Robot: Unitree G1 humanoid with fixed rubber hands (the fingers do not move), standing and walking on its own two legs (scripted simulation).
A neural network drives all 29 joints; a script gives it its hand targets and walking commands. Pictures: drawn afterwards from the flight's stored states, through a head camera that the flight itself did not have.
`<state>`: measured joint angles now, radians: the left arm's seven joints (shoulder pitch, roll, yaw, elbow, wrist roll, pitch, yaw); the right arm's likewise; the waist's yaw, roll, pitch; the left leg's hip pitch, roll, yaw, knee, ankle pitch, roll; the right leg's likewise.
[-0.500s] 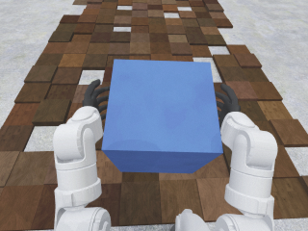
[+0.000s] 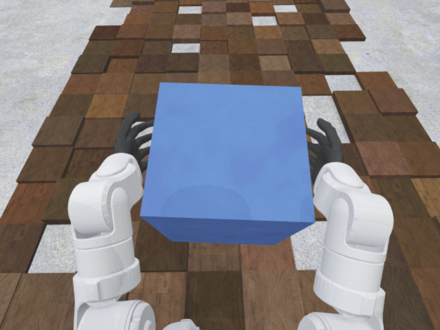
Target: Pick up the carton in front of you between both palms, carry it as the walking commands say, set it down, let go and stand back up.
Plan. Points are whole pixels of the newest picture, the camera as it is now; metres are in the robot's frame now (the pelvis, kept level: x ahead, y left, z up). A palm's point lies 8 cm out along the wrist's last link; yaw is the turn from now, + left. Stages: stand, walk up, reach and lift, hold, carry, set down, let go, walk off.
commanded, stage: carry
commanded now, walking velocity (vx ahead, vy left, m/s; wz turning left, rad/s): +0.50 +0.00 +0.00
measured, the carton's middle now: (225, 176) +0.37 +0.01 +0.07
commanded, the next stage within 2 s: none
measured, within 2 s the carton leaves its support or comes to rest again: neither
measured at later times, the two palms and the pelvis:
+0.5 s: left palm (161, 55) +0.67 +0.16 +0.12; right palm (289, 50) +0.70 -0.14 +0.11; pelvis +0.35 -0.03 +0.02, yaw +3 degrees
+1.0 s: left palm out of the picture +1.02 +0.16 +0.15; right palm out of the picture +1.00 -0.14 +0.15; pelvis +0.68 +0.03 +0.04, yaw +0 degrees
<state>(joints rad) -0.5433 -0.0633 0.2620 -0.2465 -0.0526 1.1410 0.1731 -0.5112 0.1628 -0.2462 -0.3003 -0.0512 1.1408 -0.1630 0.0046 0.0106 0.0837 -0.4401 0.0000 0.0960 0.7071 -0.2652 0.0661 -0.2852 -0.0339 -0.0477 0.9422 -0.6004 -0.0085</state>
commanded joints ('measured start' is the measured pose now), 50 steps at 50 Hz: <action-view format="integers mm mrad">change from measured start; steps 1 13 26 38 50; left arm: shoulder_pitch -490 -432 -575 -352 -372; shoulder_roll -702 -638 -950 -776 -693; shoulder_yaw -581 -499 -725 -692 -634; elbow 5 76 47 10 -80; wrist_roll -148 14 -188 -110 -76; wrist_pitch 37 51 -64 -105 -96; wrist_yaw -46 -1 -96 -72 -20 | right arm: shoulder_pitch -546 -602 -481 -391 -491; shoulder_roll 601 630 771 695 631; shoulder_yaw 652 631 583 672 733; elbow -26 65 139 84 -97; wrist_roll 263 347 115 165 346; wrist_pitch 42 39 -65 -105 -97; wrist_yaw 27 57 31 32 59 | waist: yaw -74 -48 21 -37 -64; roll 33 142 -73 -138 179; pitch -469 -457 -534 -516 -486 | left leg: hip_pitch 666 490 -288 400 575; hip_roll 342 160 55 -47 208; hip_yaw -685 -45 -109 86 -146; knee -311 -192 238 -226 -386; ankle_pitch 435 826 -87 198 258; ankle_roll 254 -2 -70 37 105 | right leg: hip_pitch -515 -36 441 190 -334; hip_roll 42 115 -238 -85 16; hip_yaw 65 -89 283 -78 -1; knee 447 -448 -609 -271 -249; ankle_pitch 75 685 698 1113 284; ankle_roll -32 -84 -227 -48 -2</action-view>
